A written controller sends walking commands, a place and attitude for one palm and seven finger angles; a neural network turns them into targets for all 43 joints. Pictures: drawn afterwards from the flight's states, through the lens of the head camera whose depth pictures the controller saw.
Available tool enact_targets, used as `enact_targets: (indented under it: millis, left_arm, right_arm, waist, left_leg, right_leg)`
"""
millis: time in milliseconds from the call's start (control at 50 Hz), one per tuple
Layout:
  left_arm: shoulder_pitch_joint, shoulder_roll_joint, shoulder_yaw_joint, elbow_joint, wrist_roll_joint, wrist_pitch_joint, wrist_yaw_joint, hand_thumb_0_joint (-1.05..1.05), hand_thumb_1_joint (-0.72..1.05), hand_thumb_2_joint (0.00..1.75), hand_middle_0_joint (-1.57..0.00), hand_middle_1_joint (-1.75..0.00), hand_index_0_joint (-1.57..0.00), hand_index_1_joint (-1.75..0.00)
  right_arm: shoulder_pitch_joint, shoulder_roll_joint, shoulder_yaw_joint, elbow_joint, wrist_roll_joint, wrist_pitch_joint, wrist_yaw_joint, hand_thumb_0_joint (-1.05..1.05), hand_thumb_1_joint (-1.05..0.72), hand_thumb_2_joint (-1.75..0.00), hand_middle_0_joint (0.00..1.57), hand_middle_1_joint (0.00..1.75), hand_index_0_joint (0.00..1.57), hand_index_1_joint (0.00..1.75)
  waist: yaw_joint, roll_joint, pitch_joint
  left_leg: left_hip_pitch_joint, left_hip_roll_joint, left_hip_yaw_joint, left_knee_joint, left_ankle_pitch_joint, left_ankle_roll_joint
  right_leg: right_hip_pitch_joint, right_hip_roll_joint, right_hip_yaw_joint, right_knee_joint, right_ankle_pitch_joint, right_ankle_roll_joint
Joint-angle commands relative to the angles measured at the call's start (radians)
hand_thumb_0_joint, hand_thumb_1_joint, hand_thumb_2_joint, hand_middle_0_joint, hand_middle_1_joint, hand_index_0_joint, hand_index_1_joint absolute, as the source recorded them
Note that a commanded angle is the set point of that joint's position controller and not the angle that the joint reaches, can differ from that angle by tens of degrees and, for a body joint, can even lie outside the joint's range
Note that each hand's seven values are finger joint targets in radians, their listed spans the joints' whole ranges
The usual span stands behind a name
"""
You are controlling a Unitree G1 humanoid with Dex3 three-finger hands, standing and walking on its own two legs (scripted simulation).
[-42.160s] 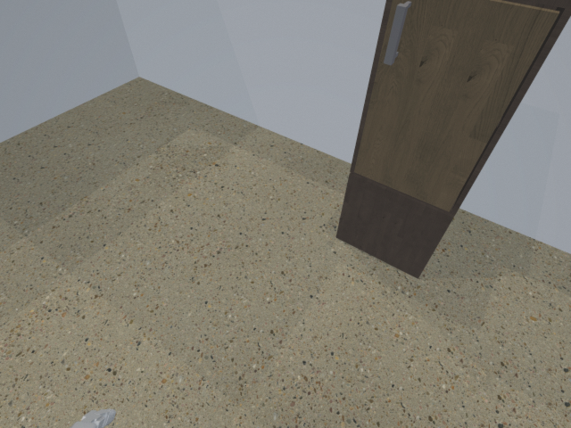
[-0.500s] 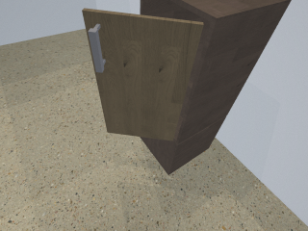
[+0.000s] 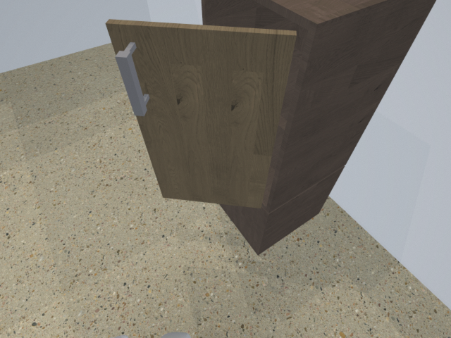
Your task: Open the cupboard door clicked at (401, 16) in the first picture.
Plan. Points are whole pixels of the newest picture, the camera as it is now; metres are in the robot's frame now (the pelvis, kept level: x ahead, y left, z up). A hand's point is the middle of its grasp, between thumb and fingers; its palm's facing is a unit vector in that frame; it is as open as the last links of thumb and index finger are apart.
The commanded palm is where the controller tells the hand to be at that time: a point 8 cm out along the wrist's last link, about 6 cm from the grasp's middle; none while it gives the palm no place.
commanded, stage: come to a stop and stand still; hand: left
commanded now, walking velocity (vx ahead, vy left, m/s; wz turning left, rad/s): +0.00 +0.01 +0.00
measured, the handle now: (136, 80) +0.55 +0.22 +0.15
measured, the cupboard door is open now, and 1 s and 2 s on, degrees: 49 49 49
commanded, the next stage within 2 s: look again from close up in 0.68 s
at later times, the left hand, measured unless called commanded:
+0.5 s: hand out of the picture -0.06 +0.18 -0.17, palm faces +0.03 -0.98 -0.18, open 7.4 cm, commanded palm none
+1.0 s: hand out of the picture -0.02 +0.21 -0.18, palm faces +0.00 -0.98 -0.21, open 7.4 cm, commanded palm none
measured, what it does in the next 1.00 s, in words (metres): steps on the spot: left foot, then right foot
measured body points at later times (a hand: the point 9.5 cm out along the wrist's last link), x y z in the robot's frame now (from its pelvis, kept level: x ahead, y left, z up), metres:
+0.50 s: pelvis -0.04 +0.02 +0.00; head -0.04 +0.01 +0.45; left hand -0.06 +0.23 -0.16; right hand +0.01 -0.21 -0.16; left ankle +0.02 +0.14 -0.74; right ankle -0.07 -0.09 -0.74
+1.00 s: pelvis -0.03 +0.04 -0.01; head -0.02 +0.03 +0.44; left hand -0.02 +0.26 -0.16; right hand -0.05 -0.17 -0.17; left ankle +0.02 +0.14 -0.74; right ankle -0.07 -0.09 -0.74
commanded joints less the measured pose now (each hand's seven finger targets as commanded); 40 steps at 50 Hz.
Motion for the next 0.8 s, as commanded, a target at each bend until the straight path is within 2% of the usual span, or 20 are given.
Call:
enact_targets:
  millis: [0, 40, 60, 80, 100, 120, 180, 260, 300, 320, 340, 360, 380, 400, 440, 540, 620, 740, 760, 780]
  left_arm:
    - [0.083, 0.186, 0.047, -0.028, 0.007, 0.014, -0.003, 0.0, 0.9, 0.9, -0.2, -0.3, -0.2, -0.3]
    - [0.056, 0.181, 0.045, -0.039, 0.0, 0.023, -0.007, 0.0, 0.9, 0.9, -0.2, -0.3, -0.2, -0.3]
    - [0.055, 0.155, 0.039, -0.043, -0.003, 0.03, -0.009, 0.0, 0.9, 0.9, -0.2, -0.3, -0.2, -0.3]
    - [0.08, 0.097, 0.029, -0.056, -0.009, 0.039, -0.013, 0.0, 0.9, 0.9, -0.2, -0.3, -0.2, -0.3]
    - [0.079, 0.076, 0.02, -0.062, -0.011, 0.043, -0.013, 0.0, 0.9, 0.9, -0.2, -0.3, -0.2, -0.3]
    - [0.073, 0.088, 0.019, -0.068, -0.006, 0.047, -0.011, 0.0, 0.9, 0.9, -0.2, -0.3, -0.2, -0.3]
    - [0.133, 0.071, 0.018, -0.012, -0.001, 0.057, -0.024, 0.0, 0.9, 0.9, -0.2, -0.3, -0.2, -0.3]
    - [0.168, 0.044, -0.002, 0.015, -0.002, 0.041, -0.028, 0.0, 0.9, 0.9, -0.2, -0.3, -0.2, -0.3]
    - [0.214, 0.044, -0.005, 0.037, -0.002, 0.027, -0.025, 0.0, 0.9, 0.9, -0.2, -0.3, -0.2, -0.3]
    - [0.23, 0.066, -0.007, 0.044, 0.002, 0.016, -0.022, 0.0, 0.9, 0.9, -0.2, -0.3, -0.2, -0.3]
    - [0.211, 0.101, -0.009, 0.043, 0.004, 0.007, -0.019, 0.0, 0.9, 0.9, -0.2, -0.3, -0.2, -0.3]
    - [0.189, 0.133, -0.007, 0.036, -0.002, 0.003, -0.021, 0.0, 0.9, 0.9, -0.2, -0.3, -0.2, -0.3]
    - [0.154, 0.141, -0.01, 0.029, -0.003, 0.004, -0.024, 0.0, 0.9, 0.9, -0.2, -0.3, -0.2, -0.3]
    - [0.147, 0.126, -0.012, 0.033, -0.006, -0.006, -0.023, 0.0, 0.9, 0.9, -0.2, -0.3, -0.2, -0.3]
    - [0.156, 0.096, -0.02, 0.043, -0.008, -0.007, -0.02, 0.0, 0.9, 0.9, -0.2, -0.3, -0.2, -0.3]
    - [0.203, 0.084, -0.022, 0.076, -0.012, -0.001, -0.019, 0.0, 0.9, 0.9, -0.2, -0.3, -0.2, -0.3]
    - [0.225, 0.074, -0.023, 0.099, -0.012, 0.001, -0.019, 0.0, 0.9, 0.9, -0.2, -0.3, -0.2, -0.3]
    - [0.232, 0.056, -0.023, 0.11, -0.014, -0.001, -0.019, 0.0, 0.9, 0.9, -0.2, -0.3, -0.2, -0.3]
    - [0.3, 0.077, -0.029, 0.132, 0.006, -0.029, 0.018, 0.0, 0.9, 0.9, -0.2, -0.3, -0.2, -0.3]
    - [0.203, 0.136, -0.025, 0.07, 0.0, -0.036, 0.011, 0.0, 0.9, 0.9, -0.2, -0.3, -0.2, -0.3]
  right_arm:
    - [0.083, -0.019, -0.003, -0.062, -0.001, -0.012, 0.006, 0.0, -0.9, -0.9, 0.2, 0.3, 0.2, 0.3]
    - [0.144, -0.028, -0.002, -0.048, -0.001, -0.02, 0.007, 0.0, -0.9, -0.9, 0.2, 0.3, 0.2, 0.3]
    - [0.169, -0.058, -0.005, -0.044, -0.003, -0.028, 0.006, 0.0, -0.9, -0.9, 0.2, 0.3, 0.2, 0.3]
    - [0.157, -0.126, -0.015, -0.061, -0.012, -0.037, 0.004, 0.0, -0.9, -0.9, 0.2, 0.3, 0.2, 0.3]
    - [0.127, -0.17, -0.017, -0.089, -0.017, -0.036, -0.001, 0.0, -0.9, -0.9, 0.2, 0.3, 0.2, 0.3]
    - [0.082, -0.162, -0.01, -0.109, -0.02, -0.034, -0.001, 0.0, -0.9, -0.9, 0.2, 0.3, 0.2, 0.3]
    - [-0.046, -0.125, 0.009, -0.135, -0.018, -0.04, -0.008, 0.0, -0.9, -0.9, 0.2, 0.3, 0.2, 0.3]
    - [0.003, -0.14, 0.002, -0.118, -0.016, -0.04, -0.004, 0.0, -0.9, -0.9, 0.2, 0.3, 0.2, 0.3]
    - [0.025, -0.135, -0.004, -0.102, -0.01, -0.036, -0.002, 0.0, -0.9, -0.9, 0.2, 0.3, 0.2, 0.3]
    - [0.028, -0.111, 0.001, -0.096, -0.004, -0.035, 0.001, 0.0, -0.9, -0.9, 0.2, 0.3, 0.2, 0.3]
    - [0.039, -0.079, 0.005, -0.099, 0.004, -0.031, 0.004, 0.0, -0.9, -0.9, 0.2, 0.3, 0.2, 0.3]
    - [0.037, -0.066, 0.012, -0.103, 0.002, -0.028, 0.009, 0.0, -0.9, -0.9, 0.2, 0.3, 0.2, 0.3]
    - [0.052, -0.063, 0.013, -0.09, -0.001, -0.033, 0.016, 0.0, -0.9, -0.9, 0.2, 0.3, 0.2, 0.3]
    - [0.052, -0.063, 0.013, -0.072, -0.005, -0.031, 0.013, 0.0, -0.9, -0.9, 0.2, 0.3, 0.2, 0.3]
    - [0.062, -0.068, 0.014, -0.051, -0.004, -0.035, 0.01, 0.0, -0.9, -0.9, 0.2, 0.3, 0.2, 0.3]
    - [0.077, -0.066, 0.027, -0.004, -0.002, -0.04, 0.006, 0.0, -0.9, -0.9, 0.2, 0.3, 0.2, 0.3]
    - [0.101, -0.053, 0.031, 0.019, -0.003, -0.039, 0.002, 0.0, -0.9, -0.9, 0.2, 0.3, 0.2, 0.3]
    - [0.137, -0.047, 0.034, 0.04, -0.005, -0.044, -0.003, 0.0, -0.9, -0.9, 0.2, 0.3, 0.2, 0.3]
    - [0.004, -0.084, 0.032, -0.032, -0.001, -0.057, 0.009, 0.0, -0.9, -0.9, 0.2, 0.3, 0.2, 0.3]
    - [0.104, -0.023, 0.032, -0.053, -0.003, -0.042, 0.018, 0.0, -0.9, -0.9, 0.2, 0.3, 0.2, 0.3]
  waist:
    - [-0.004, -0.106, -0.101]
    - [-0.038, -0.101, -0.118]
    - [-0.049, -0.026, -0.115]
    - [-0.033, 0.214, -0.1]
    - [-0.029, 0.319, -0.077]
    - [-0.02, 0.223, -0.034]
    - [0.029, 0.239, -0.024]
    - [0.014, 0.155, -0.071]
    - [0.024, 0.096, -0.08]
    - [0.026, 0.015, -0.061]
    - [-0.001, -0.103, -0.045]
    - [-0.018, -0.154, -0.04]
    - [-0.037, -0.101, -0.04]
    - [-0.031, -0.166, -0.052]
    - [-0.029, -0.125, -0.032]
    - [-0.012, 0.029, 0.034]
    - [-0.006, 0.04, 0.063]
    - [-0.003, 0.035, 0.028]
    - [0.04, 0.072, 0.094]
    - [-0.061, 0.063, 0.024]
  left_leg:
    - [0.058, -0.007, 0.035, -0.137, 0.114, -0.003]
    - [0.215, -0.011, 0.057, -0.325, 0.285, 0.005]
    - [0.282, 0.042, 0.02, -0.402, 0.37, 0.019]
    - [0.26, 0.214, -0.198, -0.481, 0.525, 0.094]
    - [0.159, 0.335, -0.324, -0.555, 0.641, 0.207]
    - [0.041, 0.349, -0.3, -0.567, 0.564, 0.255]
    - [-0.043, 0.243, -0.209, -0.613, 0.279, 0.214]
    - [0.063, 0.218, -0.187, -0.586, 0.245, 0.204]
    - [0.061, 0.189, -0.172, -0.527, 0.178, 0.166]
    - [0.043, 0.136, -0.131, -0.468, 0.178, 0.124]
    - [0.05, 0.066, -0.062, -0.4, 0.17, 0.072]
    - [0.106, 0.035, -0.028, -0.369, 0.191, 0.048]
    - [0.182, 0.026, -0.027, -0.378, 0.234, 0.044]
    - [0.192, 0.039, -0.027, -0.367, 0.278, 0.043]
    - [0.203, 0.055, -0.034, -0.387, 0.325, 0.048]
    - [0.16, 0.083, -0.058, -0.45, 0.302, 0.051]
    - [0.137, 0.081, -0.063, -0.467, 0.259, 0.051]
    - [0.132, 0.085, -0.067, -0.471, 0.285, 0.05]
    - [0.064, 0.067, -0.033, -0.239, 0.289, 0.021]
    - [0.088, 0.055, -0.033, -0.227, 0.17, 0.027]
  right_leg:
    - [0.056, -0.231, 0.185, -0.106, 0.658, -0.124]
    - [-0.032, -0.179, 0.156, -0.068, 0.431, -0.066]
    - [-0.081, -0.137, 0.13, -0.009, 0.266, -0.03]
    - [-0.16, -0.03, 0.066, 0.099, -0.038, 0.031]
    - [-0.157, 0.021, 0.058, 0.248, -0.276, 0.051]
    - [-0.101, 0.003, 0.105, 0.346, -0.278, 0.04]
    - [-0.066, -0.004, 0.129, 0.395, -0.149, 0.042]
    - [-0.025, -0.003, 0.085, 0.164, -0.135, 0.061]
    - [0.06, 0.0, 0.082, -0.056, -0.039, 0.068]
    - [0.085, -0.021, 0.139, -0.181, 0.022, 0.06]
    - [0.028, -0.111, 0.27, -0.244, -0.019, 0.023]
    - [-0.055, -0.182, 0.318, -0.289, -0.041, -0.015]
    - [-0.12, -0.182, 0.296, -0.283, -0.056, -0.024]
    - [-0.112, -0.128, 0.282, -0.263, 0.007, -0.009]
    - [-0.101, -0.106, 0.237, -0.239, 0.065, 0.003]
    - [-0.079, -0.063, 0.202, -0.244, -0.043, 0.02]
    - [-0.067, -0.054, 0.194, -0.258, -0.071, 0.017]
    - [-0.02, -0.051, 0.181, -0.244, -0.027, 0.016]
    - [-0.063, -0.11, 0.287, -0.278, 0.323, 0.038]
    - [-0.094, -0.168, 0.297, -0.302, 0.033, -0.015]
